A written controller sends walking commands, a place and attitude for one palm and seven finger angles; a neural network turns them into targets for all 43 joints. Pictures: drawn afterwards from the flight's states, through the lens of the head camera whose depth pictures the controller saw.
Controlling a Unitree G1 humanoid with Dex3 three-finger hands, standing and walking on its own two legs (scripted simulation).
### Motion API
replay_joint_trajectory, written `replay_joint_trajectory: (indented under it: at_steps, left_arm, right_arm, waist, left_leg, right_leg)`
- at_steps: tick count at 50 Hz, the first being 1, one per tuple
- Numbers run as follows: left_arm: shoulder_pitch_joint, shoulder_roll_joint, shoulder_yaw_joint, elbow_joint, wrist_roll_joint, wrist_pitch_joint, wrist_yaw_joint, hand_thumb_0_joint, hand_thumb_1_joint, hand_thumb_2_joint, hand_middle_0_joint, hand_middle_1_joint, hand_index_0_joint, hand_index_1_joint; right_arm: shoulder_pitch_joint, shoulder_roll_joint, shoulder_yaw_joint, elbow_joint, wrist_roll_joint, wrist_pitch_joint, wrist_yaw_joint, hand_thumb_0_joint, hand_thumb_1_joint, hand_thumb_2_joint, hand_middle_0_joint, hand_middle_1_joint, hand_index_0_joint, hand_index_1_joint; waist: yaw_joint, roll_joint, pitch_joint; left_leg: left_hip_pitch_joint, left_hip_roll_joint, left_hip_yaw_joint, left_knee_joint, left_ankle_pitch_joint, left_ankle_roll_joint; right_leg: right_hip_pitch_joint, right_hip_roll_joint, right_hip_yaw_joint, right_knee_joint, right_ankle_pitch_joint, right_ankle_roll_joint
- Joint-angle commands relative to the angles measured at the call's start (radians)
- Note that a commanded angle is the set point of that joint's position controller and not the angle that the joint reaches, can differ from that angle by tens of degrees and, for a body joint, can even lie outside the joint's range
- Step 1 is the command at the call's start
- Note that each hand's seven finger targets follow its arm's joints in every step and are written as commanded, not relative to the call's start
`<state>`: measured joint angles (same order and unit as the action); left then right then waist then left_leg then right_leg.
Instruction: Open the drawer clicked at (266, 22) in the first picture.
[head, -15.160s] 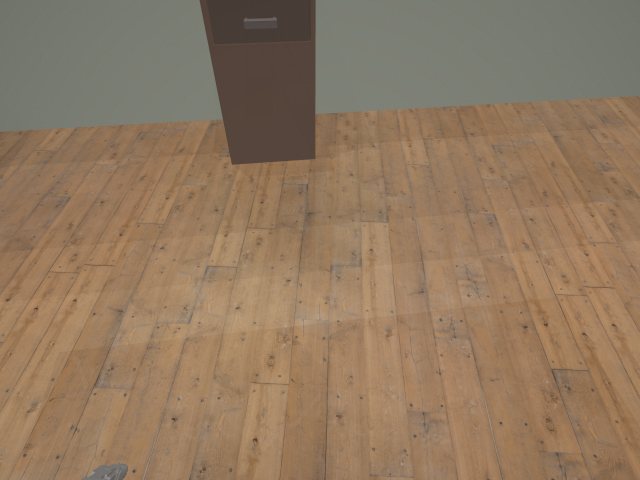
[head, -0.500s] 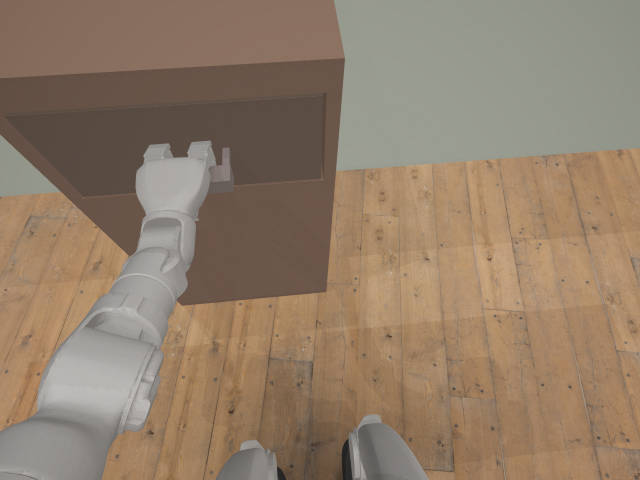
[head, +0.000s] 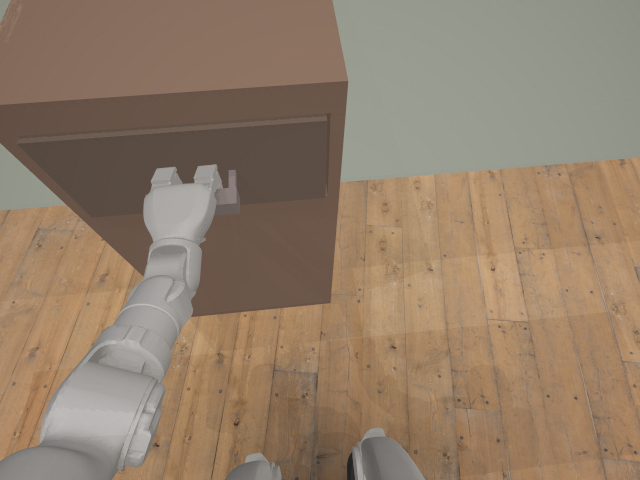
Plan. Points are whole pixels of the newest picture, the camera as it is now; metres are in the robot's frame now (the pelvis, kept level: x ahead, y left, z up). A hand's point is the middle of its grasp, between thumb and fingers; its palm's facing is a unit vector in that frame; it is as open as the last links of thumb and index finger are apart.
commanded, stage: pull the drawer open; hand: left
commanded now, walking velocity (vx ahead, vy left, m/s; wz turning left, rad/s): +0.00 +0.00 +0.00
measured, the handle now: (194, 191) +0.51 +0.15 -0.02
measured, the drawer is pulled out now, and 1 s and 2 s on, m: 0.01 0.13 0.25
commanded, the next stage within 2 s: none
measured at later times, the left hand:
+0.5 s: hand (193, 271) +0.39 +0.15 -0.04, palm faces -0.05 -0.06 -1.00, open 6.0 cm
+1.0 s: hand (191, 311) +0.34 +0.15 -0.04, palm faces -0.03 -0.06 -1.00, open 6.0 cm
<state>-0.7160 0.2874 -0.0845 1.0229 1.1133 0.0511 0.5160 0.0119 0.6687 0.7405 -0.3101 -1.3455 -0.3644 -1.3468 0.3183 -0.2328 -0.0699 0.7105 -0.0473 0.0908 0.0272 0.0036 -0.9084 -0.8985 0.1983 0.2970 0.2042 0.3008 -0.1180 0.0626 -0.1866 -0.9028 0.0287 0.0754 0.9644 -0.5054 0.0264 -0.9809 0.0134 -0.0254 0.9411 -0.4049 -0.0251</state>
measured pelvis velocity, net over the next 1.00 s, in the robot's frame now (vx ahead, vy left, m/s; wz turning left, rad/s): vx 0.01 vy -0.01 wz -0.01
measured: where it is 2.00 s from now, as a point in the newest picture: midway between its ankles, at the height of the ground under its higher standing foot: outside the picture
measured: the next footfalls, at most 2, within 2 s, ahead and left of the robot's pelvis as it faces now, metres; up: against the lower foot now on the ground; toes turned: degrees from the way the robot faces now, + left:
none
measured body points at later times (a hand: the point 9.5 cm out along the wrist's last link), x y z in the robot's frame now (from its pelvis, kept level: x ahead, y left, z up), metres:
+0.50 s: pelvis +0.02 +0.00 +0.02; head +0.11 -0.01 +0.46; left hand +0.39 +0.15 +0.02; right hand +0.12 -0.25 -0.12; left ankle -0.04 +0.11 -0.67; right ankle +0.01 -0.11 -0.67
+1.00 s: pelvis +0.01 -0.01 +0.02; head +0.08 -0.02 +0.46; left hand +0.33 +0.15 +0.02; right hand +0.13 -0.25 -0.12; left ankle -0.04 +0.11 -0.67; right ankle +0.01 -0.11 -0.67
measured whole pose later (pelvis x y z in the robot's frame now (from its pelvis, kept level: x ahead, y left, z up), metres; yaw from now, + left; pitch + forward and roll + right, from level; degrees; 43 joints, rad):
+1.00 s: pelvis +0.01 -0.01 +0.02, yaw -1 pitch +18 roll +0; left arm -0.19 0.18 -0.21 0.59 1.15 0.13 0.55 0.02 0.67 0.75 -0.29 -1.35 -0.38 -1.35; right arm 0.21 -0.21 -0.06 0.64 -0.03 0.11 0.02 0.01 -0.91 -0.90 0.20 0.30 0.20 0.30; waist -0.03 0.04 -0.18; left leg -0.70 0.01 0.05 0.88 -0.50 0.01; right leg -0.79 0.02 -0.01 0.89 -0.41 -0.03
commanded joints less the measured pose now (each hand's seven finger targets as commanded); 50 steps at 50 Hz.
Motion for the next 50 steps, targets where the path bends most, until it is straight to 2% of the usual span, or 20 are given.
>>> replay_joint_trajectory:
  at_steps: [1, 4, 6, 10, 11, 13, 17, 19, 20, 22, 26, 30, 32, 36, 39, 42, 44, 47, 49, 50]
  left_arm:
    - [-0.131, 0.092, 0.015, -0.219, -0.001, 0.004, 0.044, 0.0, 0.9, 0.9, -0.4, -1.35, -0.4, -1.35]
    - [-0.084, 0.085, 0.017, -0.265, 0.005, 0.018, 0.057, 0.0, 0.9, 0.9, -0.4, -1.35, -0.4, -1.35]
    - [-0.062, 0.038, -0.018, -0.287, 0.005, 0.031, 0.062, 0.0, 0.9, 0.9, -0.4, -1.35, -0.4, -1.35]
    - [-0.015, 0.042, -0.014, -0.296, 0.018, 0.056, 0.073, 0.0, 0.9, 0.9, -0.4, -1.35, -0.4, -1.35]
    - [-0.026, 0.013, -0.038, -0.317, 0.014, 0.058, 0.073, 0.0, 0.9, 0.9, -0.4, -1.35, -0.4, -1.35]
    - [0.005, 0.04, -0.016, -0.331, 0.016, 0.061, 0.072, 0.0, 0.9, 0.9, -0.4, -1.35, -0.4, -1.35]
    - [0.084, 0.018, -0.032, -0.395, 0.011, 0.069, 0.066, 0.0, 0.9, 0.9, -0.4, -1.35, -0.4, -1.35]
    - [0.143, 0.019, -0.025, -0.416, 0.015, 0.072, 0.065, 0.0, 0.9, 0.9, -0.4, -1.35, -0.4, -1.35]
    - [0.166, -0.007, -0.047, -0.438, 0.01, 0.072, 0.062, 0.0, 0.9, 0.9, -0.4, -1.35, -0.4, -1.35]
    - [0.214, 0.015, -0.026, -0.474, 0.005, 0.069, 0.062, 0.0, 0.9, 0.9, -0.4, -1.35, -0.4, -1.35]
    - [0.22, -0.005, -0.051, -0.484, 0.028, 0.068, 0.074, 0.0, 0.9, 0.9, -0.4, -1.35, -0.4, -1.35]
    - [0.267, -0.021, -0.066, -0.508, 0.038, 0.088, 0.079, 0.0, 0.9, 0.9, -0.4, -1.35, -0.4, -1.35]
    - [0.26, 0.002, -0.052, -0.547, 0.033, 0.091, 0.078, 0.0, 0.9, 0.9, -0.4, -1.35, -0.4, -1.35]
    - [0.305, -0.012, -0.065, -0.537, 0.026, 0.099, 0.071, 0.0, 0.9, 0.9, -0.4, -1.35, -0.4, -1.35]
    - [0.374, -0.007, -0.056, -0.564, 0.025, 0.092, 0.071, 0.0, 0.9, 0.9, -0.4, -1.35, -0.4, -1.35]
    - [0.359, -0.023, -0.075, -0.584, 0.023, 0.088, 0.07, 0.0, 0.9, 0.9, -0.4, -1.35, -0.4, -1.35]
    - [0.421, -0.007, -0.056, -0.591, 0.022, 0.086, 0.073, 0.0, 0.9, 0.9, -0.4, -1.35, -0.4, -1.35]
    - [0.409, -0.026, -0.077, -0.601, 0.026, 0.084, 0.075, 0.0, 0.9, 0.9, -0.4, -1.35, -0.4, -1.35]
    - [0.406, 0.004, -0.053, -0.594, 0.034, 0.083, 0.082, 0.0, 0.9, 0.9, -0.4, -1.35, -0.4, -1.35]
    - [0.41, -0.022, -0.078, -0.604, 0.037, 0.084, 0.084, 0.0, 0.9, 0.9, -0.4, -1.35, -0.4, -1.35]
  right_arm:
    - [0.105, -0.133, -0.051, -0.073, 0.001, -0.01, -0.007, 0.0, -0.9, -0.9, 0.2, 0.3, 0.2, 0.3]
    - [0.095, -0.133, -0.053, -0.074, 0.001, -0.002, -0.004, 0.0, -0.9, -0.9, 0.2, 0.3, 0.2, 0.3]
    - [0.078, -0.127, -0.053, -0.081, 0.003, 0.003, 0.0, 0.0, -0.9, -0.9, 0.2, 0.3, 0.2, 0.3]
    - [0.054, -0.123, -0.05, -0.082, 0.003, 0.012, -0.004, 0.0, -0.9, -0.9, 0.2, 0.3, 0.2, 0.3]
    - [0.053, -0.12, -0.051, -0.086, 0.002, 0.012, -0.004, 0.0, -0.9, -0.9, 0.2, 0.3, 0.2, 0.3]
    - [0.041, -0.118, -0.049, -0.091, 0.003, 0.015, -0.007, 0.0, -0.9, -0.9, 0.2, 0.3, 0.2, 0.3]
    - [0.009, -0.112, -0.045, -0.118, 0.004, 0.018, -0.008, 0.0, -0.9, -0.9, 0.2, 0.3, 0.2, 0.3]
    - [0.002, -0.109, -0.044, -0.124, 0.006, 0.02, -0.008, 0.0, -0.9, -0.9, 0.2, 0.3, 0.2, 0.3]
    - [-0.009, -0.107, -0.044, -0.133, 0.006, 0.018, -0.005, 0.0, -0.9, -0.9, 0.2, 0.3, 0.2, 0.3]
    - [-0.025, -0.107, -0.041, -0.145, 0.008, 0.016, -0.005, 0.0, -0.9, -0.9, 0.2, 0.3, 0.2, 0.3]
    - [-0.053, -0.104, -0.037, -0.148, 0.01, 0.009, -0.01, 0.0, -0.9, -0.9, 0.2, 0.3, 0.2, 0.3]
    - [-0.062, -0.101, -0.036, -0.152, 0.008, 0.008, -0.011, 0.0, -0.9, -0.9, 0.2, 0.3, 0.2, 0.3]
    - [-0.069, -0.102, -0.036, -0.154, 0.008, 0.008, -0.012, 0.0, -0.9, -0.9, 0.2, 0.3, 0.2, 0.3]
    - [-0.09, -0.099, -0.031, -0.16, 0.014, 0.005, -0.017, 0.0, -0.9, -0.9, 0.2, 0.3, 0.2, 0.3]
    - [-0.102, -0.097, -0.028, -0.175, 0.015, -0.002, -0.021, 0.0, -0.9, -0.9, 0.2, 0.3, 0.2, 0.3]
    - [-0.113, -0.098, -0.028, -0.174, 0.015, -0.007, -0.022, 0.0, -0.9, -0.9, 0.2, 0.3, 0.2, 0.3]
    - [-0.118, -0.096, -0.026, -0.184, 0.016, -0.011, -0.022, 0.0, -0.9, -0.9, 0.2, 0.3, 0.2, 0.3]
    - [-0.13, -0.097, -0.025, -0.184, 0.015, -0.016, -0.022, 0.0, -0.9, -0.9, 0.2, 0.3, 0.2, 0.3]
    - [-0.132, -0.098, -0.023, -0.179, 0.016, -0.018, -0.026, 0.0, -0.9, -0.9, 0.2, 0.3, 0.2, 0.3]
    - [-0.139, -0.097, -0.024, -0.183, 0.014, -0.02, -0.026, 0.0, -0.9, -0.9, 0.2, 0.3, 0.2, 0.3]
  waist:
    - [0.048, -0.039, -0.494]
    - [0.05, -0.058, -0.476]
    - [0.046, -0.047, -0.452]
    - [0.054, -0.058, -0.423]
    - [0.046, -0.063, -0.425]
    - [0.06, -0.06, -0.426]
    - [0.078, -0.033, -0.425]
    - [0.087, -0.062, -0.427]
    - [0.086, -0.05, -0.41]
    - [0.095, -0.067, -0.414]
    - [0.086, -0.077, -0.353]
    - [0.095, -0.062, -0.37]
    - [0.099, -0.055, -0.395]
    - [0.098, -0.084, -0.346]
    - [0.116, -0.088, -0.355]
    - [0.105, -0.078, -0.335]
    - [0.122, -0.09, -0.339]
    - [0.109, -0.091, -0.308]
    - [0.117, -0.092, -0.302]
    - [0.113, -0.089, -0.301]
  left_leg:
    - [0.278, -0.034, -0.05, -0.071, 0.644, 0.006]
    - [0.307, -0.026, -0.056, -0.078, 0.689, 0.005]
    - [0.318, -0.029, -0.051, -0.087, 0.667, 0.003]
    - [0.33, -0.03, -0.052, -0.096, 0.685, 0.001]
    - [0.334, -0.031, -0.049, -0.097, 0.683, 0.002]
    - [0.339, -0.033, -0.052, -0.102, 0.688, 0.002]
    - [0.36, -0.036, -0.049, -0.11, 0.716, 0.0]
    - [0.37, -0.031, -0.052, -0.109, 0.744, -0.001]
    - [0.372, -0.033, -0.047, -0.112, 0.736, -0.001]
    - [0.362, -0.038, -0.047, -0.115, 0.707, -0.001]
    - [0.343, -0.043, -0.043, -0.122, 0.604, -0.002]
    - [0.357, -0.041, -0.046, -0.113, 0.67, -0.007]
    - [0.37, -0.041, -0.05, -0.112, 0.684, -0.007]
    - [0.338, -0.049, -0.042, -0.124, 0.59, -0.006]
    - [0.333, -0.052, -0.04, -0.133, 0.582, -0.007]
    - [0.339, -0.05, -0.043, -0.134, 0.563, -0.006]
    - [0.329, -0.053, -0.04, -0.139, 0.542, -0.007]
    - [0.32, -0.053, -0.042, -0.14, 0.504, -0.006]
    - [0.311, -0.055, -0.044, -0.142, 0.465, -0.007]
    - [0.312, -0.056, -0.041, -0.14, 0.458, -0.006]
  right_leg:
    - [0.432, 0.017, 0.006, -0.074, 0.598, -0.012]
    - [0.437, 0.016, 0.002, -0.082, 0.616, -0.012]
    - [0.432, 0.018, -0.002, -0.096, 0.599, -0.013]
    - [0.44, 0.018, -0.002, -0.101, 0.61, -0.016]
    - [0.45, 0.017, -0.004, -0.104, 0.624, -0.014]
    - [0.464, 0.016, 0.0, -0.103, 0.624, -0.016]
    - [0.49, 0.014, -0.001, -0.109, 0.651, -0.021]
    - [0.5, 0.014, 0.0, -0.105, 0.671, -0.017]
    - [0.501, 0.012, 0.001, -0.113, 0.679, -0.017]
    - [0.525, 0.011, 0.005, -0.115, 0.685, -0.019]
    - [0.486, 0.016, 0.004, -0.125, 0.598, -0.021]
    - [0.493, 0.013, 0.003, -0.109, 0.645, -0.021]
    - [0.509, 0.013, 0.006, -0.106, 0.652, -0.023]
    - [0.512, 0.014, 0.01, -0.12, 0.614, -0.021]
    - [0.534, 0.012, 0.014, -0.119, 0.619, -0.022]
    - [0.509, 0.014, 0.012, -0.124, 0.58, -0.024]
    - [0.527, 0.013, 0.014, -0.122, 0.577, -0.024]
    - [0.5, 0.014, 0.013, -0.128, 0.538, -0.026]
    - [0.487, 0.018, 0.014, -0.123, 0.487, -0.027]
    - [0.483, 0.017, 0.014, -0.126, 0.483, -0.026]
